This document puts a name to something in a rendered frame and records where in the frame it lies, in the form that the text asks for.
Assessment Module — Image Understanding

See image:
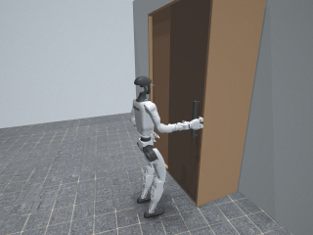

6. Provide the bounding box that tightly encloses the robot right forearm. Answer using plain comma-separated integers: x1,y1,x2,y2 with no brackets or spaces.
159,121,191,133

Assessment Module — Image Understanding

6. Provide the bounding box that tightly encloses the robot left thigh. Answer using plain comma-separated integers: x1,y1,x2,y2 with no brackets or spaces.
137,142,155,176

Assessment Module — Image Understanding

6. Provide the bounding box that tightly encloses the handle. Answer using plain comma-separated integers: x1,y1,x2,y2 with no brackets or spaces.
150,84,153,102
191,101,200,138

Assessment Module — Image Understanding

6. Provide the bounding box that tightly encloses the right robot hand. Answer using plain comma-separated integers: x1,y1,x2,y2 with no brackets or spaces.
182,117,203,130

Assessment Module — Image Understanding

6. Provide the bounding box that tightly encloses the humanoid robot head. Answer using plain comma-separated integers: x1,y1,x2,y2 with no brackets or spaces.
134,75,152,103

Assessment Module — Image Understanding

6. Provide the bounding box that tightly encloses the robot left upper arm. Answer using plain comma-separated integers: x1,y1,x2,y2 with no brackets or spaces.
129,98,137,124

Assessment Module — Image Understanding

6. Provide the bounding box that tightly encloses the left robot hand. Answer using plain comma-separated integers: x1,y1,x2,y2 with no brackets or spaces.
151,132,159,143

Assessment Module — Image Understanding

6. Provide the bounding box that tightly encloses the robot right upper arm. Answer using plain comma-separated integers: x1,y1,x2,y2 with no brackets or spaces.
144,102,164,133

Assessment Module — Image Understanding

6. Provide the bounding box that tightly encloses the wardrobe door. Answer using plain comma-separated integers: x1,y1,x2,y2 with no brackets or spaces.
152,8,171,165
167,0,211,201

